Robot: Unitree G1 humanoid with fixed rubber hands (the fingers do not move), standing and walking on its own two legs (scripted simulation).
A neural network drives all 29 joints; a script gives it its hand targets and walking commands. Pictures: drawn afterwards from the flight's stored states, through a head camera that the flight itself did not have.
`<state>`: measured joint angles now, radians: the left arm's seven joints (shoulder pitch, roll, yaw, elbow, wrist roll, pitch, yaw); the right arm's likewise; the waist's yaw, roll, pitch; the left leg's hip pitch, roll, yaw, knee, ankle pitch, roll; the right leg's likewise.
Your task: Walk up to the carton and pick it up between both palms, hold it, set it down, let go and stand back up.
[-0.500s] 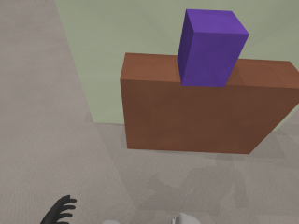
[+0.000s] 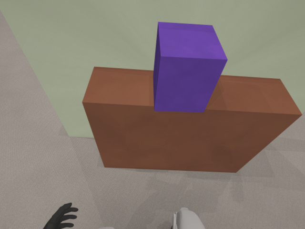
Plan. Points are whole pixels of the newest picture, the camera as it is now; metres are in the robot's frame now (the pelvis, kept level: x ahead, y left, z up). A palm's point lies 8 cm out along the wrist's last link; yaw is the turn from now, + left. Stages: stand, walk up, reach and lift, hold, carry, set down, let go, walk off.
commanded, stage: walk up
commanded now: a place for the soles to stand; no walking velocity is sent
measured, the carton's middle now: (182, 69) +0.64 -0.10 +0.03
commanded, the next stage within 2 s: none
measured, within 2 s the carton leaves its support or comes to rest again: neither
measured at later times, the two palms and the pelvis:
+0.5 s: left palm (93, 218) +0.16 +0.15 -0.10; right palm (266, 180) +0.26 -0.35 -0.07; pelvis +0.09 -0.11 +0.01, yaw +5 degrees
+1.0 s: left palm (83, 221) +0.15 +0.18 -0.09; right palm (269, 187) +0.24 -0.35 -0.08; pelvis +0.09 -0.11 +0.01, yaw +10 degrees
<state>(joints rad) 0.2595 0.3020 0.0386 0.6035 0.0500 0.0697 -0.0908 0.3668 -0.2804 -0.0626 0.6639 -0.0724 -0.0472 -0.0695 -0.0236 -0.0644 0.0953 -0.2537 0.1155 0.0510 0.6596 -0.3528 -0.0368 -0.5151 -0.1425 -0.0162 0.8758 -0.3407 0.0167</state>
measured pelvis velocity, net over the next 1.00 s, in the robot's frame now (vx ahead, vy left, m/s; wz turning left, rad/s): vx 0.09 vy -0.11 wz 0.17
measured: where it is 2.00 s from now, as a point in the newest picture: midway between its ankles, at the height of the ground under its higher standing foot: (162, 215)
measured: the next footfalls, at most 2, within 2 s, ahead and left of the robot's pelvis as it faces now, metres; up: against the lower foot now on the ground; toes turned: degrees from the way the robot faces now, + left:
right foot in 0.06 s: +0.15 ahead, -0.19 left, +0.00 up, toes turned -6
left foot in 0.30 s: +0.15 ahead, +0.02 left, +0.00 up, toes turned +4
